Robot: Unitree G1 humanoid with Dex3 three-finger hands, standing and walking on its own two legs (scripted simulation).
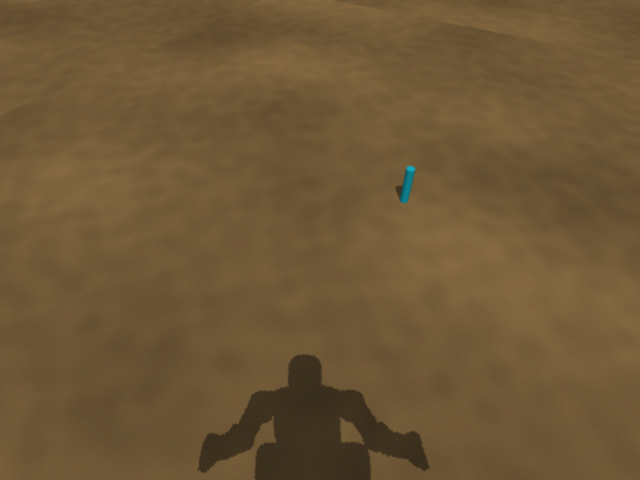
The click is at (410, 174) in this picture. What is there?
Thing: slim round
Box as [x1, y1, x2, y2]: [400, 166, 414, 202]
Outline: 412,166 408,166 406,168 400,196 400,201 406,202 408,198 414,172 414,168
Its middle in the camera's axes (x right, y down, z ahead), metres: +0.41 -0.28 +1.82
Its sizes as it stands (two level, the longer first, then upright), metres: 0.040 0.040 0.189
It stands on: the floor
